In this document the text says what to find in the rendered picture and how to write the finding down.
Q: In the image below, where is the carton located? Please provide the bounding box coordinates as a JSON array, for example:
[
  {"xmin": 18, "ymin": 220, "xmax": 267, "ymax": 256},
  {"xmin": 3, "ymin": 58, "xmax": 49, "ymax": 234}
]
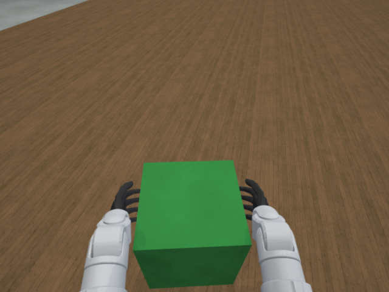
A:
[{"xmin": 133, "ymin": 160, "xmax": 252, "ymax": 289}]

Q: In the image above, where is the left robot forearm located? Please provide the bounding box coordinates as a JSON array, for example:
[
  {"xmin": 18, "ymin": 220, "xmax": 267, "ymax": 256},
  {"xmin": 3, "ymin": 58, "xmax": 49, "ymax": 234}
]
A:
[{"xmin": 80, "ymin": 209, "xmax": 131, "ymax": 292}]

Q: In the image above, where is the right robot hand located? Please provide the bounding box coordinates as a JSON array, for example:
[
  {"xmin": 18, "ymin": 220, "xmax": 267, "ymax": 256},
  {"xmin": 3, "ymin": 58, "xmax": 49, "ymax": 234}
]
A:
[{"xmin": 239, "ymin": 179, "xmax": 269, "ymax": 221}]

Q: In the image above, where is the left robot hand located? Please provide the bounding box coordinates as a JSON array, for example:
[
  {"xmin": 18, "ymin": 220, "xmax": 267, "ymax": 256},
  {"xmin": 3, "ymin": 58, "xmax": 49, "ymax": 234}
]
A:
[{"xmin": 111, "ymin": 181, "xmax": 140, "ymax": 223}]

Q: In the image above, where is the right robot forearm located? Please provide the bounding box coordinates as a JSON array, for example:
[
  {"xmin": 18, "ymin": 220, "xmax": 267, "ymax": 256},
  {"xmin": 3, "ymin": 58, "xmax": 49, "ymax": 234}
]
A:
[{"xmin": 252, "ymin": 205, "xmax": 312, "ymax": 292}]

